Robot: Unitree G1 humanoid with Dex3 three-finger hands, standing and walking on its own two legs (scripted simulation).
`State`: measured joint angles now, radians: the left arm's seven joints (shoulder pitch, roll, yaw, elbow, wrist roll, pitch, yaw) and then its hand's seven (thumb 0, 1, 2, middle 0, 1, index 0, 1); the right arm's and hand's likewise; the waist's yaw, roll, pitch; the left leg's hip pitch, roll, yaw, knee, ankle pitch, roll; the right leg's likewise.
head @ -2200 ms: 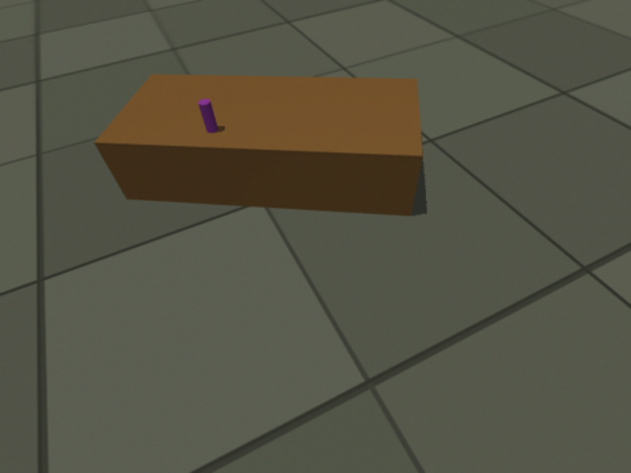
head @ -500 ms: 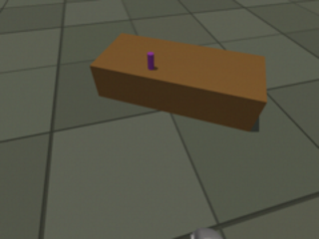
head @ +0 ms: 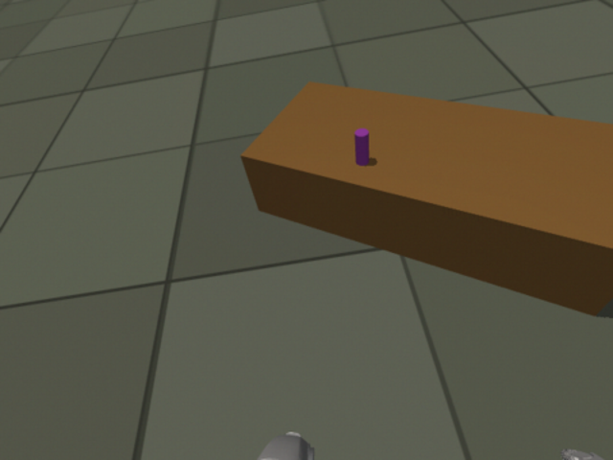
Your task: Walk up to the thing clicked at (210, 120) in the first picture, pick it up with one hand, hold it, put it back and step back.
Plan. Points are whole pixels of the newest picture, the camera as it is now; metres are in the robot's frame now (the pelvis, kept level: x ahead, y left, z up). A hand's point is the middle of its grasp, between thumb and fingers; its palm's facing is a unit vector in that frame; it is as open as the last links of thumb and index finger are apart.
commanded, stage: walk up
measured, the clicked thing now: (362, 147) +1.19 -0.09 -0.38
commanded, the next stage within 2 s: none
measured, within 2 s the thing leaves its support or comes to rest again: neither
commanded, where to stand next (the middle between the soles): +0.59 +0.13 m, yaw -1 degrees
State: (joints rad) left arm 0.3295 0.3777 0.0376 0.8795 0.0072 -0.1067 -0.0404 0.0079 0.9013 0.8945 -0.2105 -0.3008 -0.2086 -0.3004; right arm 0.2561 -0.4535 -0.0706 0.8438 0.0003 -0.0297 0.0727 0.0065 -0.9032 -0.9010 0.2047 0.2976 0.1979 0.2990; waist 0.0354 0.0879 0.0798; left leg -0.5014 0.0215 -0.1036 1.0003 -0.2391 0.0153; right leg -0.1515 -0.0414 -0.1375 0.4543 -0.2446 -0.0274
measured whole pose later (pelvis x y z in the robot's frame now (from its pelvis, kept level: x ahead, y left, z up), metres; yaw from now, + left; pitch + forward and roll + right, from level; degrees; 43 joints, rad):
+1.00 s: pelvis +0.35 +0.07 +0.00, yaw +2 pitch -4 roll +0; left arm 0.34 0.38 0.03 0.83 0.01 -0.09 -0.03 0.01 0.90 0.89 -0.21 -0.30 -0.21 -0.30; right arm 0.29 -0.44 -0.07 0.84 -0.01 -0.01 0.08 0.01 -0.90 -0.90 0.21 0.30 0.20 0.30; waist 0.01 0.08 0.09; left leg -0.49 0.08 -0.03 0.93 -0.29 0.00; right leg -0.19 -0.04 -0.07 0.49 -0.23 -0.02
